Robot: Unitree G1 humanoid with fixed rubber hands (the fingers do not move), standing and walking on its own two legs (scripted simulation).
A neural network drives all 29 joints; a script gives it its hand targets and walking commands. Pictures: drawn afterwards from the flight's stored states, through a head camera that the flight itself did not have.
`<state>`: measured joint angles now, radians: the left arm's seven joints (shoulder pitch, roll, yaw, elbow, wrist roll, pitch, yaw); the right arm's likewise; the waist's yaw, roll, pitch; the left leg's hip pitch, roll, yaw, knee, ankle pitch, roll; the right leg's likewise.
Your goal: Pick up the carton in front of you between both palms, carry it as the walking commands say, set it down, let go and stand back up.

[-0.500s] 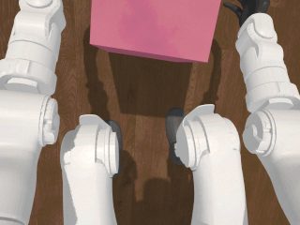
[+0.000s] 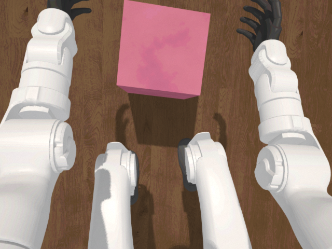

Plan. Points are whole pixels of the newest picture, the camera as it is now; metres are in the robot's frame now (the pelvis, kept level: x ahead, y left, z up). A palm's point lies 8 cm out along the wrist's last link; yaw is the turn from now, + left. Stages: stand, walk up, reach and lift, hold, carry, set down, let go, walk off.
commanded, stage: set down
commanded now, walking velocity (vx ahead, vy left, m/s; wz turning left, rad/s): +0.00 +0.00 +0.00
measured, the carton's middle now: (160, 61) +0.52 -0.03 -0.35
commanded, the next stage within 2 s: let go in 0.50 s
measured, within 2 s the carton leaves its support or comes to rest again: neither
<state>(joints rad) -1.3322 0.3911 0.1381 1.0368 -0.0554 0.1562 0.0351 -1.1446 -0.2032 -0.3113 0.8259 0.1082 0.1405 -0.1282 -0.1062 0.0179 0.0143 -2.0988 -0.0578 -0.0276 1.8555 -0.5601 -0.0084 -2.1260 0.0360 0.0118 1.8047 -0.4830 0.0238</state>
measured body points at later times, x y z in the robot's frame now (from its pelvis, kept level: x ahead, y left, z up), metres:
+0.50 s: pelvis +0.03 +0.00 +0.14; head +0.33 +0.00 +0.47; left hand +0.58 +0.16 +0.04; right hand +0.51 -0.24 +0.04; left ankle +0.09 +0.11 -0.44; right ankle +0.11 -0.12 -0.44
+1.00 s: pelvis +0.09 -0.01 +0.25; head +0.29 -0.01 +0.66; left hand +0.44 +0.19 +0.14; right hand +0.40 -0.25 +0.15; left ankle +0.09 +0.11 -0.44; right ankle +0.11 -0.12 -0.44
